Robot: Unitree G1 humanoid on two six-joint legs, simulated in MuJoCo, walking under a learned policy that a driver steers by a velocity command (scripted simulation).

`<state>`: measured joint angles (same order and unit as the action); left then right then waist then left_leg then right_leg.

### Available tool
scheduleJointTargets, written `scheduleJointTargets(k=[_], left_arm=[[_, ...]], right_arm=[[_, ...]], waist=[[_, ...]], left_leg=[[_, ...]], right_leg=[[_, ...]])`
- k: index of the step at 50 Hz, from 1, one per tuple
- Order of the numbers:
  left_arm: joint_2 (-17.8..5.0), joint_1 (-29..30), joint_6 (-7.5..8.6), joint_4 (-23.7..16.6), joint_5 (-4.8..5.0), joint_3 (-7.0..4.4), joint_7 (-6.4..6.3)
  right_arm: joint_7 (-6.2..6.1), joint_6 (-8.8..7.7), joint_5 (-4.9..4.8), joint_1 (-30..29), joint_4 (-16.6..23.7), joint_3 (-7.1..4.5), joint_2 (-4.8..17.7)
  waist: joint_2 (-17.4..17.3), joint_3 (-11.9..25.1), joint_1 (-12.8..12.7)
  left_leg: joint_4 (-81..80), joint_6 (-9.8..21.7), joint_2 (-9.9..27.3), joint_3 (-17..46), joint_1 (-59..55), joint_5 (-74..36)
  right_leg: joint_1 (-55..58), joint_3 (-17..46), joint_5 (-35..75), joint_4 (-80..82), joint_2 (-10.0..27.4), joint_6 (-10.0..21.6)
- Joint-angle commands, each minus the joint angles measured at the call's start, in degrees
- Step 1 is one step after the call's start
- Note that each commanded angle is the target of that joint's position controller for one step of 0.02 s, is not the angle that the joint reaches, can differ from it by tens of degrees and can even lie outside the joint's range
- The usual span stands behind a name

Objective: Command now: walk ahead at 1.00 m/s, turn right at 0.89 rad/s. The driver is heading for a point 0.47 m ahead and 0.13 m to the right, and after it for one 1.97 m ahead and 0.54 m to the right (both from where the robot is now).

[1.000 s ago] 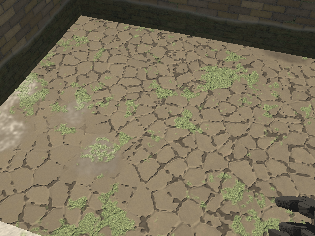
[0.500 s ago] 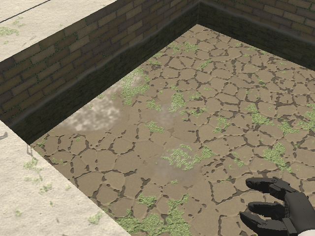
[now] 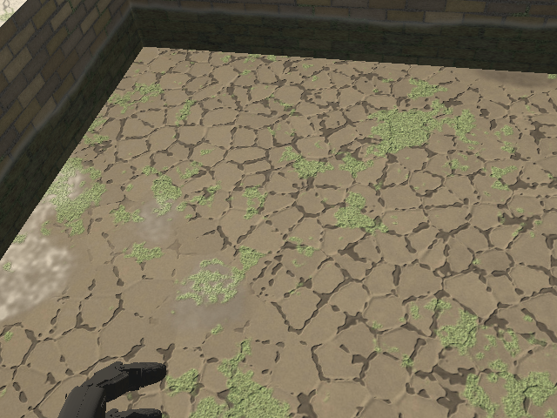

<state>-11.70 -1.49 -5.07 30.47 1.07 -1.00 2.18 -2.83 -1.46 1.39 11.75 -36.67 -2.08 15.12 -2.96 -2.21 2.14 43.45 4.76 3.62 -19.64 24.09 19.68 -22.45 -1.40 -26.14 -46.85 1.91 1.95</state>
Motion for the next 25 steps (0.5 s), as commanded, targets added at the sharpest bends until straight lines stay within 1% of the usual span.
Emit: scheduleJointTargets(k=[1, 2, 3, 4, 5, 6, 7, 8, 9, 10, 11, 12, 13, 14, 15, 16, 17, 18, 19, 20, 21, 22, 23, 25], left_arm=[[-11.25, -9.72, -0.47, -0.94, 1.16, -3.39, -0.89], [-12.33, -5.81, -1.05, -3.31, -0.33, -3.75, -1.46], [-10.86, -0.06, -0.90, -5.47, -1.53, -3.10, -2.26], [-9.51, 2.60, -0.06, -5.92, -2.10, -2.42, -2.81], [-7.97, 5.25, 0.45, -6.67, -1.97, -1.85, -2.81], [-6.28, 7.28, 1.00, -7.60, -1.77, -1.28, -2.48], [-5.51, 8.02, 1.53, -8.01, -1.63, -0.97, -2.09], [-5.43, 8.46, 1.98, -8.18, -1.45, -0.94, -1.73], [-6.35, 8.07, 2.16, -8.03, -1.01, -1.04, -1.50], [-8.03, 7.36, 2.22, -7.96, -0.68, -1.49, -1.23], [-8.89, 7.40, 2.11, -7.86, -0.55, -1.92, -1.01], [-9.80, 8.53, 2.16, -8.09, 0.71, -2.47, -0.76], [-9.22, 9.57, 1.88, -8.31, 1.51, -2.53, -0.71], [-8.48, 9.89, 1.90, -8.50, 1.57, -2.72, -0.95], [-4.71, 9.42, 2.54, -10.38, 2.94, -2.06, -1.00], [-5.78, 9.96, 3.23, -10.77, 2.75, -2.42, -1.74], [-7.43, 11.01, 3.70, -9.62, 0.67, -3.05, -2.32], [-7.15, 10.19, 3.79, -8.75, 0.13, -3.03, -2.25], [-6.73, 8.78, 3.47, -8.43, -0.10, -2.75, -1.81], [-6.58, 7.84, 2.84, -8.28, -0.31, -2.49, -1.26], [-6.93, 7.28, 2.19, -7.79, -0.45, -2.30, -0.61], [-7.04, 6.98, 1.55, -7.62, -0.40, -2.16, -0.35], [-7.03, 6.71, 1.07, -7.41, -0.31, -1.89, -0.24], [-6.58, 6.58, 0.74, -7.14, -0.08, -1.21, -0.26]], right_arm=[[-0.93, 0.80, -0.44, -15.88, 12.19, -0.08, 2.73], [-0.93, 0.80, -0.39, -19.86, 15.57, -0.04, 3.41], [-0.67, 0.57, -0.25, -18.07, 14.94, 0.07, 3.42], [-0.33, 0.37, -0.22, -14.06, 13.74, 0.09, 3.62], [-0.16, 0.29, 0.32, -11.80, 13.30, 0.22, 3.36], [-0.27, 0.52, 0.73, -10.45, 12.62, 0.51, 2.33], [-0.26, 0.95, 0.74, -9.94, 12.38, 0.75, 1.60], [-0.20, 1.27, 0.52, -9.82, 12.53, 1.05, 1.02], [0.40, 1.19, 0.34, -10.78, 13.06, 1.50, 0.63], [0.90, 1.04, -0.48, -10.91, 13.08, 1.62, 0.92], [1.20, 0.76, -1.06, -10.86, 13.29, 1.60, 1.33], [1.65, 0.61, -2.37, -10.70, 13.05, 1.33, 1.50], [1.97, 0.61, -2.36, -8.78, 12.03, 1.31, 0.87], [2.23, 0.55, -1.78, -2.35, 9.76, 0.74, 1.82], [2.15, 0.16, 0.88, 1.03, 8.75, -0.49, 6.57], [2.49, 0.64, 1.55, 2.20, 8.01, -2.08, 10.96], [2.17, 0.38, 1.59, 1.12, 9.27, -1.26, 8.30], [1.93, 0.25, 1.37, -2.55, 9.76, -0.28, 6.53], [1.84, 0.08, 1.19, -6.25, 9.59, 0.49, 5.22], [1.70, -0.10, 0.97, -9.02, 9.64, 0.85, 4.80], [1.74, -0.15, 0.82, -10.16, 9.43, 1.00, 4.82], [1.96, -0.24, 0.87, -11.02, 9.08, 0.98, 4.90], [2.21, -0.38, 0.80, -11.43, 8.72, 0.87, 5.06], [2.78, -0.67, 0.57, -10.66, 7.72, 0.41, 5.71]], waist=[[26.04, 7.58, -11.47], [22.00, 7.56, -10.32], [16.60, 9.09, -7.24], [13.93, 9.70, -4.65], [11.29, 9.33, -2.53], [9.85, 9.73, -1.74], [8.88, 9.74, -1.62], [8.04, 9.98, -1.64], [7.67, 10.58, -2.38], [8.43, 11.17, -2.70], [8.71, 10.75, -2.82], [8.42, 10.95, -1.43], [7.09, 9.50, 0.07], [4.11, 7.69, 3.12], [-11.98, 8.65, 3.69], [-19.90, 7.40, 5.94], [-9.07, 4.07, 4.99], [-6.14, 3.96, 2.28], [-6.77, 3.65, -0.09], [-7.40, 4.10, -1.67], [-7.86, 4.76, -2.00], [-7.39, 5.05, -2.56], [-6.25, 5.51, -2.97], [-4.16, 6.27, -2.86]], left_leg=[[12.64, -10.84, -3.29, 8.64, 25.79, 3.74], [20.37, -12.21, -3.97, 18.04, 31.92, 8.50], [24.99, -12.92, -3.77, 21.01, 31.44, 6.89], [26.26, -13.00, -3.47, 22.24, 29.70, 5.09], [25.65, -12.74, -3.11, 22.47, 27.29, 3.50], [24.31, -12.65, -2.85, 22.31, 23.11, 2.18], [22.86, -12.46, -2.96, 21.79, 18.91, 1.26], [20.02, -12.03, -2.88, 21.66, 14.74, 0.65], [17.28, -11.35, -3.44, 20.97, 10.14, 0.93], [14.27, -10.58, -3.73, 20.37, 5.77, 1.85], [10.26, -9.91, -3.89, 20.49, 2.47, 2.04], [3.54, -9.39, -4.60, 19.53, -4.40, -2.22], [-2.70, -8.68, -4.86, 18.57, -11.78, -5.55], [-5.54, -6.65, -2.94, 21.72, -22.08, -3.75], [-10.14, -3.62, 7.17, 31.86, -30.13, -2.12], [-18.73, -0.68, 15.03, 50.68, -27.92, 9.53], [-19.44, -0.83, 17.83, 52.46, -21.58, 10.31], [-19.62, -0.67, 17.36, 49.79, -17.26, 11.39], [-19.74, -0.35, 16.71, 44.91, -13.43, 9.44], [-20.38, -0.22, 16.07, 40.29, -9.83, 8.94], [-21.31, -0.60, 15.13, 35.57, -5.50, 7.39], [-21.43, -1.05, 14.35, 31.15, -2.93, 5.29], [-20.75, -1.66, 13.70, 26.96, -1.81, 2.94], [-18.27, -2.75, 12.49, 19.49, -1.31, -0.67]], right_leg=[[21.20, 23.81, 19.40, 11.95, 5.87, 11.89], [19.38, 34.03, 20.31, 17.05, 10.19, 15.57], [16.54, 33.01, 23.48, 17.63, 11.17, 15.88], [13.04, 31.29, 22.58, 16.08, 9.67, 14.84], [9.31, 29.29, 21.92, 14.65, 7.47, 13.00], [5.44, 27.35, 20.91, 14.21, 5.27, 11.08], [1.94, 26.13, 21.23, 14.20, 3.45, 9.89], [-0.50, 25.26, 21.59, 14.21, 1.93, 9.09], [-2.31, 25.71, 21.53, 15.31, 1.16, 8.74], [-2.69, 26.33, 20.62, 17.01, 0.49, 8.75], [-2.78, 26.84, 19.06, 17.65, 0.10, 8.83], [-4.25, 26.99, 12.99, 18.48, -0.15, 8.91], [-8.14, 26.02, 7.79, 17.46, -1.36, 8.04], [-17.35, 24.88, 1.14, 12.38, -3.21, 5.91], [-27.52, 15.68, -2.48, -3.08, -9.67, 2.00], [-36.60, 11.50, -5.74, -12.58, -10.10, 1.30], [-35.81, 14.51, -0.91, -17.83, -8.57, -0.34], [-33.37, 13.30, 2.32, -20.29, -7.18, -0.91], [-30.59, 11.99, 4.29, -21.63, -5.62, -1.72], [-27.09, 10.51, 5.92, -22.01, -4.32, -2.58], [-22.41, 8.24, 7.53, -23.21, -4.17, -3.30], [-19.35, 7.15, 9.59, -23.06, -3.37, -3.78], [-16.80, 6.17, 11.38, -21.34, -2.31, -3.93], [-11.42, 3.74, 13.24, -14.43, -0.70, -3.29]])
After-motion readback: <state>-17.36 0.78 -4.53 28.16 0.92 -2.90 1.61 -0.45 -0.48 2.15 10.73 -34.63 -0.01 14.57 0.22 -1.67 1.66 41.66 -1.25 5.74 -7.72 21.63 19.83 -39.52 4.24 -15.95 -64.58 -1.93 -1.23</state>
